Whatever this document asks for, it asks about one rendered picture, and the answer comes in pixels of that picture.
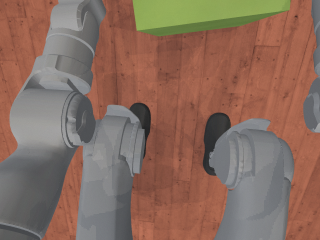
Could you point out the right robot upper arm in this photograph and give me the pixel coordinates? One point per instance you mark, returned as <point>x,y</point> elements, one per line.
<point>311,107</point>

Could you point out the carton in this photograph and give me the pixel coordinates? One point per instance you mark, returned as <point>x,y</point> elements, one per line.
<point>171,17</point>

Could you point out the left robot forearm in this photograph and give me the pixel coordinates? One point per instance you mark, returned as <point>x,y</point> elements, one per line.
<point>70,47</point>

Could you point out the left robot upper arm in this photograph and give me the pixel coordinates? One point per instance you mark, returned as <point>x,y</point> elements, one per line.
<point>49,125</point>

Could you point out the right robot thigh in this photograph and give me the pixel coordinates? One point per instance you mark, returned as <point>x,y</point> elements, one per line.
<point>251,165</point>

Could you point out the left robot foot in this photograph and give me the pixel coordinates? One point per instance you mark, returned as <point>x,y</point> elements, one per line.
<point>143,113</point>

